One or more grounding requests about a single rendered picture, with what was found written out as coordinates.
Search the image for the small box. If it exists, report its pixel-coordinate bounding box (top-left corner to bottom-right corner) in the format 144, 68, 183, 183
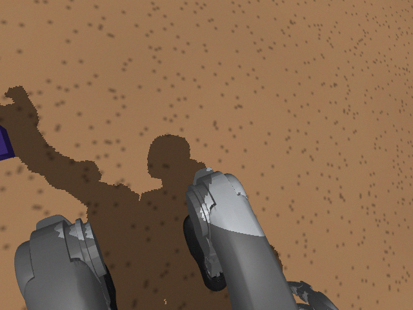
0, 126, 15, 161

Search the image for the right robot foot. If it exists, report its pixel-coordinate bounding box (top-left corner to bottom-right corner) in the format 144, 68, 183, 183
183, 215, 227, 291

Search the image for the right robot hand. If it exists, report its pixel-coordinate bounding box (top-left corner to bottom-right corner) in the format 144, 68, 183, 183
288, 281, 339, 310

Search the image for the left robot foot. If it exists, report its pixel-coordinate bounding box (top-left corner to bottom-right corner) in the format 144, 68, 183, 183
103, 264, 117, 310

